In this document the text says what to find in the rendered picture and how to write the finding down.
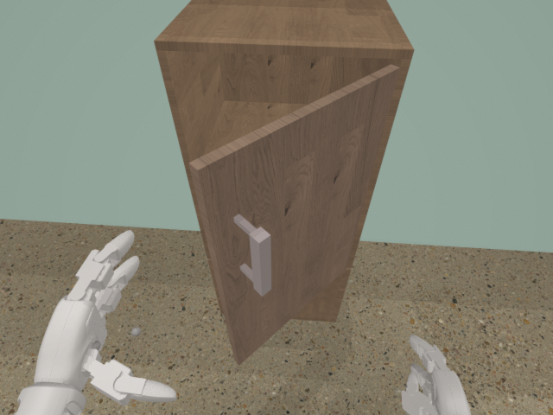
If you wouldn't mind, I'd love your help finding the cupboard door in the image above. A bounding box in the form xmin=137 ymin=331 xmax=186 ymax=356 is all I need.
xmin=188 ymin=64 xmax=400 ymax=365

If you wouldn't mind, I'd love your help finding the handle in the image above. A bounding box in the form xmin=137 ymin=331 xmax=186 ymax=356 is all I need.
xmin=233 ymin=214 xmax=271 ymax=297

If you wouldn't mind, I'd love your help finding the right robot hand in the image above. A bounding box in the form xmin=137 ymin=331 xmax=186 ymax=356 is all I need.
xmin=402 ymin=335 xmax=471 ymax=415

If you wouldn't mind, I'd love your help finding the left robot forearm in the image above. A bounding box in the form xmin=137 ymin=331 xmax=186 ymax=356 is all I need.
xmin=13 ymin=383 xmax=86 ymax=415

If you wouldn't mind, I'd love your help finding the left robot hand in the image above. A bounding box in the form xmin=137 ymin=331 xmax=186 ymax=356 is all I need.
xmin=34 ymin=230 xmax=176 ymax=406

